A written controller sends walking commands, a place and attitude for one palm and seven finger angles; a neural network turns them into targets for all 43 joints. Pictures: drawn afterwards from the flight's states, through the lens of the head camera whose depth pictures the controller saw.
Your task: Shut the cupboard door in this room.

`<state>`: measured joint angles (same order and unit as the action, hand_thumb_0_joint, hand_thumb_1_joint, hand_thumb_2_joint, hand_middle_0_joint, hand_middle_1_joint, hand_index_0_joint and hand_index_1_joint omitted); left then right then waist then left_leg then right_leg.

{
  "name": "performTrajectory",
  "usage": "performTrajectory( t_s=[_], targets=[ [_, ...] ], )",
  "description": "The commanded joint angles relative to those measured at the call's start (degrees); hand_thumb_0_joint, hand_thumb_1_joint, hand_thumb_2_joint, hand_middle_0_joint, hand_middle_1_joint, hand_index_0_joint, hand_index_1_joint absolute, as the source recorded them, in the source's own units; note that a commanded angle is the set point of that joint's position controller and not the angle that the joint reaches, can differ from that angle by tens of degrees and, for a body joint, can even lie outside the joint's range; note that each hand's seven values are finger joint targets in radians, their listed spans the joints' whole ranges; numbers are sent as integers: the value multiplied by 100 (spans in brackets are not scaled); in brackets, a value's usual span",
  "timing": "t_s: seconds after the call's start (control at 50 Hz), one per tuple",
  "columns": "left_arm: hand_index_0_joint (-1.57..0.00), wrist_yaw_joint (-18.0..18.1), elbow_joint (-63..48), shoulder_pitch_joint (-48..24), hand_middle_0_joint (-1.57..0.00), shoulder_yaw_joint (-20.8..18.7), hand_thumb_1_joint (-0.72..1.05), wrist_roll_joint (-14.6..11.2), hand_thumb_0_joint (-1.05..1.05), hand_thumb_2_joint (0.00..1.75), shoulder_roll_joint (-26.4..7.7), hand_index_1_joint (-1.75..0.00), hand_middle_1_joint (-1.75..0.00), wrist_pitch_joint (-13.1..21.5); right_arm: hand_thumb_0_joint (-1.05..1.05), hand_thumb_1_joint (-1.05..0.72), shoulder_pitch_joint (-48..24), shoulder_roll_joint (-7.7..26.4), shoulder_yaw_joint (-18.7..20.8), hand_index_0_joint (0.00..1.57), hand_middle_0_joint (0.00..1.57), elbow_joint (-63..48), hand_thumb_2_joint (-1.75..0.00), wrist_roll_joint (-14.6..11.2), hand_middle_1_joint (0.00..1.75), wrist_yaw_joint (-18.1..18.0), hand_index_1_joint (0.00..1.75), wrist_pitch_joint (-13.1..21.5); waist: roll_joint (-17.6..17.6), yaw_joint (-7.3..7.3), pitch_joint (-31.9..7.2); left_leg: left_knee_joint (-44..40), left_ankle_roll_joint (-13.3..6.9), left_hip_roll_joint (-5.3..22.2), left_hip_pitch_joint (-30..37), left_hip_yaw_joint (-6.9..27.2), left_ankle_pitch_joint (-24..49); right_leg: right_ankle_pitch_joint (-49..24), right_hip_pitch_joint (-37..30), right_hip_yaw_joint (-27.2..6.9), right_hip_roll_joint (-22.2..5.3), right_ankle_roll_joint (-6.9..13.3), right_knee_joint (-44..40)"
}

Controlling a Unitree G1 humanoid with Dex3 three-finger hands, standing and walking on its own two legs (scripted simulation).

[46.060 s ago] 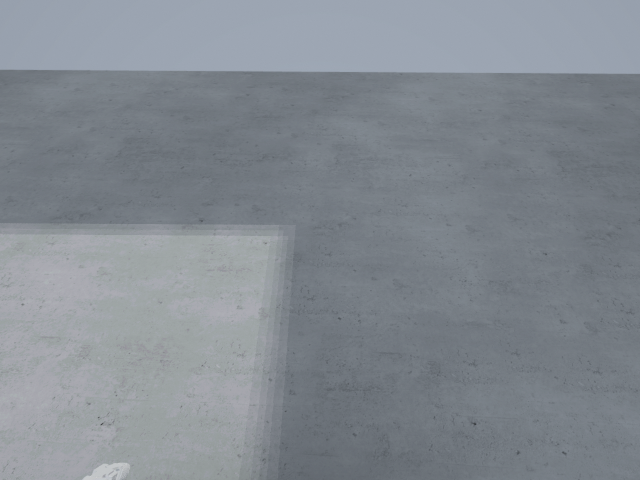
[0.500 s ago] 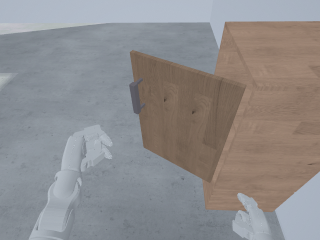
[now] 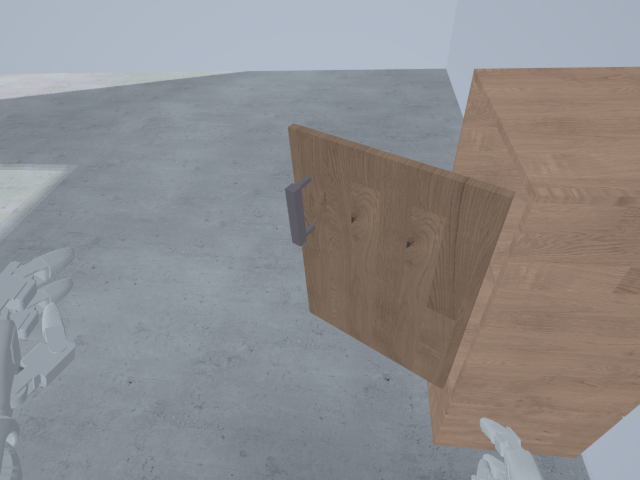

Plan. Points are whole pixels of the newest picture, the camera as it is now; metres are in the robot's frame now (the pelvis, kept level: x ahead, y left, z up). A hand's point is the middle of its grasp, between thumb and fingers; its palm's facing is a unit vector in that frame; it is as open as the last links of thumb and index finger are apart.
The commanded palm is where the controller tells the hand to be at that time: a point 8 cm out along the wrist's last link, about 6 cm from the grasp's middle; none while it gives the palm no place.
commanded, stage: draw the hand back to the body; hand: left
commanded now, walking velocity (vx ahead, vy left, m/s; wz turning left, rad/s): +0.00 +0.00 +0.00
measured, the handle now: (302, 211) +0.64 +0.13 -0.04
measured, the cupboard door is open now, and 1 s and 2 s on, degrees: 60 60 60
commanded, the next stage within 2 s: step back with the hand held close in 0.34 s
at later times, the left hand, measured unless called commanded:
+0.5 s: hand (74, 355) +0.18 +0.26 +0.16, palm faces +0.44 -0.80 -0.41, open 7.4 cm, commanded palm +0.13 +0.29 +0.17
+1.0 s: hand (48, 379) +0.15 +0.27 +0.15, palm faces +0.36 -0.78 -0.50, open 7.4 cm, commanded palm +0.10 +0.31 +0.17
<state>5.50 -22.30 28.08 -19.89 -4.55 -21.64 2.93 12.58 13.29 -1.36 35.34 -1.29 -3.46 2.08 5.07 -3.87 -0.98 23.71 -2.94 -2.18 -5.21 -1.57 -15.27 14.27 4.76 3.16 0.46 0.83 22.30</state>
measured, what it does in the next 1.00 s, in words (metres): shifts its weight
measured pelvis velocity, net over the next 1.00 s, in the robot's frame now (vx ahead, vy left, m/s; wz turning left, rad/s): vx -0.05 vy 0.01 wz -0.02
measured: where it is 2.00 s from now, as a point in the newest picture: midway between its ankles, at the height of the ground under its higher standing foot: outside the picture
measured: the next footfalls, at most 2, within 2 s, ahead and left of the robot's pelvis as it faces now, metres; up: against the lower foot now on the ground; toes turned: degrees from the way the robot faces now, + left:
none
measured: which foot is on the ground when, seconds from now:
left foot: down 0.00-1.00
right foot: down 0.00-1.00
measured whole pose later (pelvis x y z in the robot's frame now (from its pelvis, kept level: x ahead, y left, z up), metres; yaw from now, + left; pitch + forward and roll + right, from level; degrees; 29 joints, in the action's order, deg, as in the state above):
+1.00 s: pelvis -0.05 +0.01 -0.01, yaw -1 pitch +1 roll -1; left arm 7.0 -26.1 32.6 -23.2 -3.4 -25.1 10.2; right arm 11.1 13.8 1.3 30.8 -1.3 -5.3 -1.9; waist 1.6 -0.1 -1.5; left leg 29.5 -4.5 -2.4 -17.7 -3.4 -13.4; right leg 11.8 17.6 1.8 -0.2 -0.3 28.1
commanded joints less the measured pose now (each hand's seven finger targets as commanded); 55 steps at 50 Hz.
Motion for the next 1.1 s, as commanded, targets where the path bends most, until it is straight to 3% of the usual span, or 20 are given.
performTrajectory(
  t_s=[0.0, 0.06, 0.22, 0.34, 0.44, 0.46, 0.5, 0.58, 0.66, 0.72, 0.76, 0.82, 0.86, 0.92, 1.0, 1.02, 1.08],
  targets=[
    [-20, 96, -925, -666, -20, -424, 90, -3, 0, 90, -735, -30, -30, 392, 0, -90, -848, 590, 213, 20, 20, -917, -90, -21, 30, -33, 30, 421, -276, 140, 127, -420, 192, 359, -245, 284, 1185, -795, 248, -119, -68, 14, -283],
    [-20, 130, -872, -899, -20, -421, 90, 20, 0, 90, -801, -30, -30, 445, 0, -90, -856, 637, 238, 20, 20, -885, -90, -17, 30, -70, 30, 477, -412, 133, 92, -456, 126, 332, -250, 301, 780, -436, 281, -170, -85, 13, -350],
    [-20, 197, -1281, -828, -20, -801, 90, 42, 0, 90, -1194, -30, -30, 534, 0, -90, -897, 582, 195, 20, 20, -854, -90, 12, 30, -109, 30, 653, 118, -6, -257, -399, 158, 285, -232, 284, 1103, -787, -84, -226, -86, 68, -293],
    [-20, 123, -1012, -647, -20, -644, 90, 9, 0, 90, -914, -30, -30, 495, 0, -90, -862, 536, 190, 20, 20, -858, -90, -1, 30, -67, 30, 607, -8, 46, 100, -464, 190, 334, -281, 259, 1060, -722, 80, -210, -62, 63, -333],
    [-20, 94, -1058, -628, -20, -643, 90, -2, 0, 90, -914, -30, -30, 517, 0, -90, -857, 559, 223, 20, 20, -895, -90, 0, 30, -60, 30, 587, -138, 38, -110, -459, 163, 333, -209, 246, 1072, -737, 9, -219, -65, 45, -329],
    [-20, 145, -1375, -1174, -20, -1218, 90, 27, 0, 90, -1477, -30, -30, 761, 0, -90, -870, 763, 300, 20, 20, -1068, -90, -15, 30, -55, 30, 446, -139, 265, 186, -220, 15, 438, -754, 383, 480, -719, 444, -797, -377, 62, -591],
    [-20, 109, -839, -479, -20, -764, 90, 40, 0, 90, -970, -30, -30, 856, 0, -90, -819, 718, 332, 20, 20, -951, -90, 31, 30, -51, 30, 312, -440, 318, 136, 19, 13, 390, -668, 403, 330, -322, 851, -966, -603, 114, -796],
    [-20, 157, -992, -188, -20, -846, 90, 43, 0, 90, -1074, -30, -30, 1060, 0, -90, -758, 747, 414, 20, 20, -991, -90, 41, 30, -75, 30, 168, -286, 333, -414, -74, 35, 469, -691, 418, 978, -1138, 544, -681, -553, 82, -321],
    [-20, 194, -1166, 56, -20, -1057, 90, 8, 0, 90, -1273, -30, -30, 1053, 0, -90, -741, 758, 462, 20, 20, -1138, -90, 21, 30, -141, 30, -5, -299, 314, -937, -37, 66, 582, -720, 423, 2245, -2368, 77, -454, -419, -28, 294],
    [-20, 213, -1302, 182, -20, -1188, 90, -2, 0, 90, -1418, -30, -30, 1005, 0, -90, -741, 777, 503, 20, 20, -1217, -90, 7, 30, -175, 30, -118, -306, 317, -1060, 59, 80, 622, -799, 416, 2607, -2780, 32, -476, -412, -55, 482],
    [-20, 221, -1338, 331, -20, -1117, 90, -11, 0, 90, -1320, -30, -30, 980, 0, -90, -717, 758, 508, 20, 20, -1283, -90, -12, 30, -177, 30, -168, -353, 328, -1082, 64, 79, 667, -934, 437, 2512, -2723, 17, -507, -409, -60, 576],
    [-20, 260, -1413, 378, -20, -1252, 90, 3, 0, 90, -1455, -30, -30, 981, 0, -90, -722, 805, 536, 20, 20, -1303, -90, 7, 30, -203, 30, -189, -337, 320, -1022, -1, 37, 699, -1262, 493, 2069, -2514, -4, -565, -387, -76, 615],
    [-20, 270, -1415, 402, -20, -1141, 90, 6, 0, 90, -1347, -30, -30, 994, 0, -90, -693, 783, 513, 20, 20, -1334, -90, -12, 30, -204, 30, -193, -317, 350, -909, -72, 6, 727, -1476, 560, 1681, -2173, 56, -605, -365, -83, 630],
    [-20, 300, -1494, 295, -20, -1244, 90, 76, 0, 90, -1458, -30, -30, 1057, 0, -90, -708, 844, 519, 20, 20, -1330, -90, 17, 30, -219, 30, -143, -88, 340, -671, -363, -101, 806, -2154, 738, 702, -1563, -104, -595, -238, -123, 697],
    [-20, 324, -1468, 206, -20, -1200, 90, 145, 0, 90, -1344, -30, -30, 1161, 0, -90, -643, 845, 495, 20, 20, -1370, -90, 16, 30, -228, 30, -55, -23, 371, -433, -675, -256, 920, -3148, 939, -869, -1098, -468, -636, -123, -150, 963],
    [-20, 323, -1508, 124, -20, -1295, 90, 181, 0, 90, -1451, -30, -30, 1195, 0, -90, -658, 878, 507, 20, 20, -1361, -90, 25, 30, -234, 30, -19, -24, 358, -382, -758, -286, 938, -3350, 1020, -1199, -1011, -545, -638, -82, -156, 1017],
    [-20, 331, -1509, -31, -20, -1183, 90, 236, 0, 90, -1278, -30, -30, 1281, 0, -90, -565, 869, 499, 20, 20, -1345, -90, 31, 30, -229, 30, 83, 68, 395, -279, -890, -376, 1063, -3838, 1145, -2009, -733, -647, -648, -5, -171, 1284]
  ],
)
